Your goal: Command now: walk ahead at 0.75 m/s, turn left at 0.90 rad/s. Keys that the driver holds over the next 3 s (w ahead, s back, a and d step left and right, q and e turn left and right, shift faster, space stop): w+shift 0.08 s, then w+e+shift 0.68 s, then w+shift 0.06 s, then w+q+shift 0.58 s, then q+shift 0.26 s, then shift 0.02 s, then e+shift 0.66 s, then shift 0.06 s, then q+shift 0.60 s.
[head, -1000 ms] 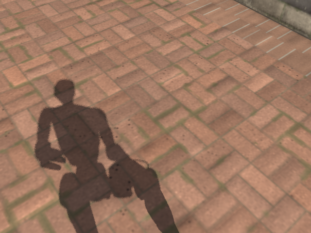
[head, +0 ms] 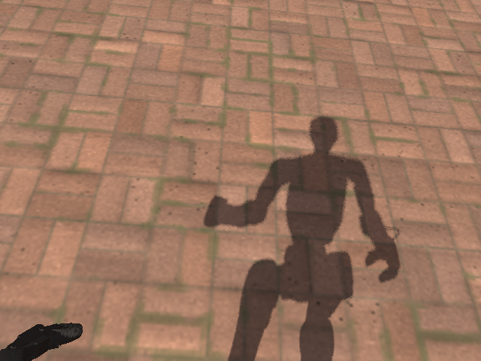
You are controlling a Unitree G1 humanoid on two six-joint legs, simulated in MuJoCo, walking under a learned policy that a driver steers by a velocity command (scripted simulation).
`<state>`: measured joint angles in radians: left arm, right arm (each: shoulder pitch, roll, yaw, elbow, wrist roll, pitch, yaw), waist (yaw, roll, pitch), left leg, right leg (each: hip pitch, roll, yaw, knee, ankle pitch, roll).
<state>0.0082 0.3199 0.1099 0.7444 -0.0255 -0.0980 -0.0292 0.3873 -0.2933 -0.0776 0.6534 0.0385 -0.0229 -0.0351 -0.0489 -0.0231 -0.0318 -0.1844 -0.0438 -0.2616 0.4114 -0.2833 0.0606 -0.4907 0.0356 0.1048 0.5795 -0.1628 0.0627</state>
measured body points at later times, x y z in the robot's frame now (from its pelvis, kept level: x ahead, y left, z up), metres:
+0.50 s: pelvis +0.33 +0.00 -0.04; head +0.37 -0.01 +0.41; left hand +0.22 +0.25 -0.15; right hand +0.62 -0.20 -0.05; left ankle +0.45 +0.14 -0.76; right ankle +0.11 -0.15 -0.74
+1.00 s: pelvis +0.73 -0.14 -0.05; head +0.75 -0.17 +0.40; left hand +0.99 +0.03 -0.13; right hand +0.65 -0.41 -0.19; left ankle +0.59 +0.12 -0.62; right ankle +0.79 -0.24 -0.75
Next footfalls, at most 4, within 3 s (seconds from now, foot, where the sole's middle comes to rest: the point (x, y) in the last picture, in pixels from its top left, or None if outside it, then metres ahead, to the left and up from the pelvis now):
0.12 right None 0.15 -0.15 -0.79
0.50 left None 0.49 0.14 -0.79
0.90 right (295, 256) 0.82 -0.26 -0.79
1.40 left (276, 151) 1.29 -0.24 -0.79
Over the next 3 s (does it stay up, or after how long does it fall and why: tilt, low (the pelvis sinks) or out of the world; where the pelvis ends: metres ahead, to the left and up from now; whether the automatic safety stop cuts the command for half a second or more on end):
stays up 1.50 -0.26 -0.03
